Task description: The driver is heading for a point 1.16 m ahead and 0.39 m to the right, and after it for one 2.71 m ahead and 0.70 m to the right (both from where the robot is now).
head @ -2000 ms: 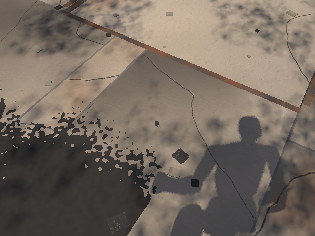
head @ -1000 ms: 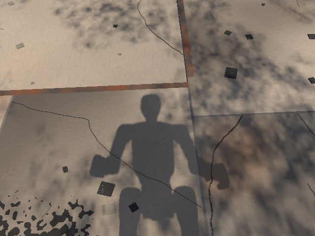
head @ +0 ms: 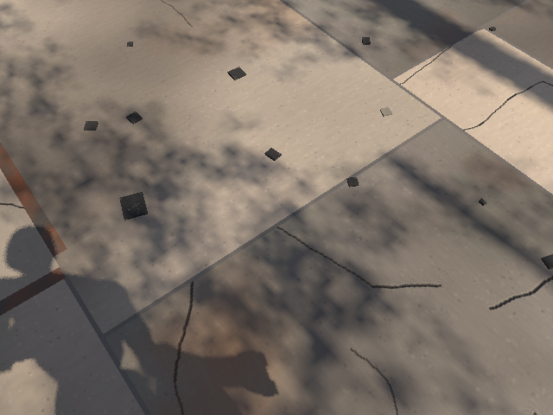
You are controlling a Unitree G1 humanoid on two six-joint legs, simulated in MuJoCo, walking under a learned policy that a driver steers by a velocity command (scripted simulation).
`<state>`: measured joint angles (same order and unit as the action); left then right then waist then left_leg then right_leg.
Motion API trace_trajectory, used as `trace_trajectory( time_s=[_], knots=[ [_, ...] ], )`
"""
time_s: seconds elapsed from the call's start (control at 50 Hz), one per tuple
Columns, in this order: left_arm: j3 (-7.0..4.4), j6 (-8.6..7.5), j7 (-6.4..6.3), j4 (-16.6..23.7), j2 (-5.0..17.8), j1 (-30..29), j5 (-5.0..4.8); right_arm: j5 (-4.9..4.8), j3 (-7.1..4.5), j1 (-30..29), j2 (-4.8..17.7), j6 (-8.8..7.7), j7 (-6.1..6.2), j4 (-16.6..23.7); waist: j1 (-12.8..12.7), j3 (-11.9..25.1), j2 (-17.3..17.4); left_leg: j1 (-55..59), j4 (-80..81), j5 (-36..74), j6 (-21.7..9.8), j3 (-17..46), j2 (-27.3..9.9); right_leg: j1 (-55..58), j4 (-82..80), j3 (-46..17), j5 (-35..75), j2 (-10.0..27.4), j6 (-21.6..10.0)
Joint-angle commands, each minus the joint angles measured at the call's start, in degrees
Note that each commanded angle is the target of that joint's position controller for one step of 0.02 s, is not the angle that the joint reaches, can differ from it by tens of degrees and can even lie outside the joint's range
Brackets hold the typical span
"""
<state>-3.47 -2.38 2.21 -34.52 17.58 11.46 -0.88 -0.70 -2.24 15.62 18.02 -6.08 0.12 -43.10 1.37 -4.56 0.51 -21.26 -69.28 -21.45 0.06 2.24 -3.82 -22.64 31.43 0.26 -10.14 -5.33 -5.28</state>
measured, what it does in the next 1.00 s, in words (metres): walks ahead, turning right: left foot, then right foot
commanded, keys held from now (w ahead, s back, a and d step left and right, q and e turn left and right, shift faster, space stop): w+e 0.78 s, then w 0.22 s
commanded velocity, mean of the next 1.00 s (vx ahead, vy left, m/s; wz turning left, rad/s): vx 0.50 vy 0.00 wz -0.55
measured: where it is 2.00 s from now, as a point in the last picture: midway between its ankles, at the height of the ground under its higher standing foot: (412, 206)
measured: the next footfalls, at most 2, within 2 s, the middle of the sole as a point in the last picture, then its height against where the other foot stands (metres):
left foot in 0.36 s outside the picture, level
right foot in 0.88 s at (384, 347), level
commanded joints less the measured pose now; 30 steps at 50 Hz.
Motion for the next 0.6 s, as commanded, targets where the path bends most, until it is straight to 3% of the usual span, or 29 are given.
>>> trace_trajectory(
  time_s=[0.02, 0.06, 0.1, 0.18, 0.26, 0.32, 0.34, 0.36, 0.38, 0.4, 0.42, 0.44, 0.46, 0.5, 0.52, 0.6],
  knots=[
    [-2.22, -1.45, -0.71, 3.55, 7.30, 1.30, 1.08, 0.99, -1.96, -0.18, 7.81, -1.09, 0.12, 5.27, -0.27, 7.86, -3.07, -14.87, 2.51, 5.71, 0.36, 3.47, -3.72, 16.45, -17.98, -23.80, 7.45, 15.21, -11.59],
    [-2.11, -1.83, -1.20, 2.23, 7.13, 1.69, 0.35, 1.73, -1.66, -0.24, 6.46, 0.04, 0.09, 5.07, 0.31, 6.24, -2.68, -14.02, 6.47, 7.09, 2.35, 2.08, -3.48, 11.64, -19.19, -20.26, 12.32, 14.25, -12.12],
    [-2.31, -1.79, -1.97, 0.87, 8.10, 3.10, 0.26, 2.08, -1.19, -4.61, 5.16, 0.48, 0.16, 6.61, -0.68, 3.91, -2.53, -15.44, 13.25, 12.75, 4.00, 1.19, -2.58, 8.73, -19.74, -17.39, 13.95, 12.53, -11.51],
    [-2.63, -1.11, -2.82, -1.50, 9.15, 6.52, -0.32, 1.62, -0.14, -14.78, 2.81, -0.24, -0.59, 8.97, -4.59, 2.78, -3.80, -9.57, 32.21, 27.61, 4.22, 0.08, 1.62, 5.96, -18.19, -14.44, 8.78, 8.89, -7.56],
    [-2.77, -0.58, -3.13, -3.80, 9.08, 9.84, -1.02, 0.48, -0.90, -18.51, 5.01, -1.00, -1.51, 10.34, -5.50, 2.86, -5.12, -6.86, 39.77, 27.77, 2.84, 2.59, 3.19, 11.48, -13.91, -20.45, 4.47, 11.49, -6.32],
    [-2.98, 0.23, -3.35, -4.31, 8.89, 9.34, -0.69, 0.32, -2.03, -14.79, 6.83, -1.44, -1.57, 9.71, -3.13, 3.79, -7.54, -2.74, 41.33, 19.03, 0.22, 2.72, 3.47, 16.12, -8.18, -24.66, 8.52, 13.27, -4.91],
    [-2.60, 0.38, -3.21, -4.11, 7.79, 8.66, -0.56, 0.53, -2.82, -9.78, 7.79, -1.65, -1.20, 8.58, -0.40, 6.19, -7.44, 4.61, 43.64, 18.82, -1.40, 1.41, 3.78, 15.54, -3.64, -23.87, 12.50, 11.22, -3.59],
    [-1.48, 0.32, -2.88, -3.37, 4.90, 8.43, 0.02, 1.39, -3.65, -2.42, 9.79, -1.91, -0.77, 7.93, 3.21, 13.32, -5.19, 18.03, 42.23, 18.08, -4.53, 5.40, -1.61, 11.49, 8.32, -21.09, 10.69, 8.09, -1.66],
    [-0.18, 0.03, -2.80, -2.67, 0.67, 15.53, -0.30, 2.39, -4.75, 4.43, 14.25, -1.45, -0.38, 7.19, 2.30, 23.32, 7.38, 40.20, 42.38, 11.02, -12.27, 24.65, -15.15, -5.50, 28.36, -13.72, -8.16, 0.41, 2.74],
    [0.09, -0.37, -2.88, -1.87, 2.70, 17.75, -1.51, 1.03, -4.76, 7.09, 12.75, -0.65, -1.07, 5.51, 1.86, 26.14, 18.68, 44.71, 49.97, -5.72, -16.13, 44.89, -21.70, -18.19, 40.42, -11.18, -24.26, 0.56, 4.25],
    [-1.35, -0.11, -3.02, -2.51, 8.25, 12.96, -2.01, 0.55, -3.51, 4.07, 7.75, -0.32, -0.88, 6.59, 3.23, 17.52, 10.03, 37.67, 52.43, -13.67, -13.42, 39.66, -19.44, -22.00, 44.84, -11.96, -19.37, 4.22, 4.82],
    [-1.80, 0.26, -3.09, -1.44, 9.61, 7.60, -1.36, 0.80, -2.91, 0.89, 5.95, 0.22, -0.56, 6.92, 3.29, 11.06, 5.61, 29.86, 53.00, -8.35, -11.11, 30.48, -17.08, -21.86, 44.67, -9.13, -14.82, 6.19, 5.12],
    [-1.84, 0.43, -3.02, -0.69, 8.85, 5.02, -0.57, 1.18, -2.39, -1.46, 4.75, 0.45, -0.47, 6.63, 2.19, 6.52, 3.45, 22.67, 54.32, -0.65, -10.49, 23.49, -14.47, -20.33, 42.22, -8.33, -11.77, 7.92, 5.29],
    [-1.80, 0.93, -2.55, -0.54, 6.29, 5.31, -0.72, 1.64, -2.05, -3.25, 3.55, 0.15, -0.22, 5.79, -0.08, 3.71, 5.95, 15.31, 57.36, 7.12, -9.55, 14.45, -10.97, -15.67, 38.01, -7.63, -8.37, 10.61, 5.18],
    [-1.59, 1.27, -2.44, -0.70, 4.93, 5.71, -0.87, 1.37, -2.12, -3.38, 3.29, -0.13, -0.23, 5.30, -0.41, 3.50, 6.35, 14.10, 58.53, 9.62, -9.85, 11.46, -10.36, -14.89, 37.02, -6.77, -7.77, 10.84, 5.24],
    [-0.94, 1.67, -2.18, 0.86, 2.73, 2.07, -0.28, 1.06, -3.15, -2.32, 5.78, -0.68, -0.27, 3.02, -0.31, 2.31, 3.81, 15.17, 61.15, 18.63, -11.67, 3.78, -11.50, -18.44, 29.05, -6.41, -1.43, 11.98, 6.23]
  ],
)
Keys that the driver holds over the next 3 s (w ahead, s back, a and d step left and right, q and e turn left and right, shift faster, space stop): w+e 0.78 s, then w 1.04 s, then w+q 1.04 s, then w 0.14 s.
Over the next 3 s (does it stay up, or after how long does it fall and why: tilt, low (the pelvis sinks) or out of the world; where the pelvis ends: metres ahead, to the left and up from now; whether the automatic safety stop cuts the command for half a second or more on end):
stays up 1.56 -0.59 0.00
